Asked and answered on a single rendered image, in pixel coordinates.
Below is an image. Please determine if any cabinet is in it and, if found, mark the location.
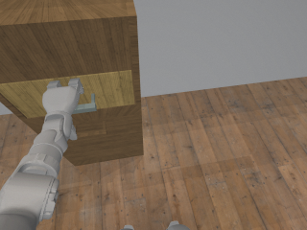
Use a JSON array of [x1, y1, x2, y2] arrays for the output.
[[0, 0, 144, 167]]

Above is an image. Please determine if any handle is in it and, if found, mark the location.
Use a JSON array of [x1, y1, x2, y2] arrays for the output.
[[75, 129, 107, 141], [72, 93, 97, 114]]

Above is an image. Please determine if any drawer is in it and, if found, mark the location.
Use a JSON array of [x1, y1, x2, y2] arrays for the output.
[[0, 70, 135, 118]]

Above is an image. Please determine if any robot left upper arm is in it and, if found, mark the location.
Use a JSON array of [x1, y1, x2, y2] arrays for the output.
[[0, 172, 59, 230]]

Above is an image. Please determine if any robot left hand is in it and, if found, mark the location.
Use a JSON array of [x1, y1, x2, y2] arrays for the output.
[[42, 78, 84, 141]]

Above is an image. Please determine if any right robot shin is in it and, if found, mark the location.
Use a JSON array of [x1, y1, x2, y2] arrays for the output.
[[167, 220, 179, 229]]

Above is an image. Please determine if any robot left forearm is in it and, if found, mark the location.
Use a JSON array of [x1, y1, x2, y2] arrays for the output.
[[0, 111, 73, 205]]

